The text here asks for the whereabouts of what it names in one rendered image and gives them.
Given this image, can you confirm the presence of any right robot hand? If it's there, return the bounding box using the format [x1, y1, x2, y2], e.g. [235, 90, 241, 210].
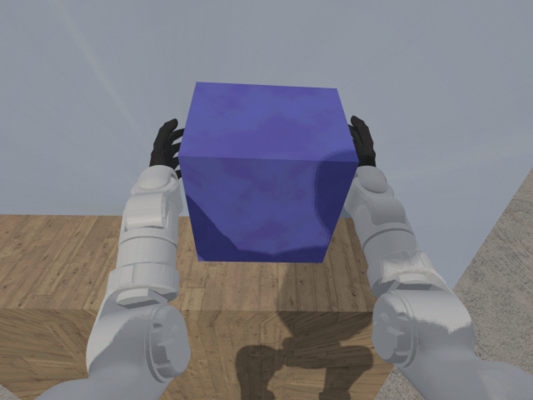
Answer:
[348, 116, 376, 167]

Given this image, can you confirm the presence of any robot right forearm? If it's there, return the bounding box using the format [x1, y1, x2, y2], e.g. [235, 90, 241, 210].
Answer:
[344, 166, 476, 345]

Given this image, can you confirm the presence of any robot left forearm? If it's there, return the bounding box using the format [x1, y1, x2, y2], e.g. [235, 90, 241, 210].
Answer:
[86, 165, 183, 372]

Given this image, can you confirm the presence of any left robot hand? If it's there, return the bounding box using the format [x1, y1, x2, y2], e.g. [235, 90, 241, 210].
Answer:
[149, 118, 185, 179]

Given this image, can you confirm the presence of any robot left upper arm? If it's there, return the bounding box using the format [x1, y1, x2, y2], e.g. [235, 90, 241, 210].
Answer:
[34, 303, 191, 400]

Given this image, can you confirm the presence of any carton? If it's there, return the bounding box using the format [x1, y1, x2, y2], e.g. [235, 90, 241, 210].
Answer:
[178, 82, 359, 263]

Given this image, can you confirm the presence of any robot right upper arm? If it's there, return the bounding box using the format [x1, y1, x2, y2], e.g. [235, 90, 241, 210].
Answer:
[371, 290, 533, 400]

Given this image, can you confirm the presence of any pedestal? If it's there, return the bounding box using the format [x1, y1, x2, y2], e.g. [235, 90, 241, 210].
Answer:
[0, 214, 395, 400]

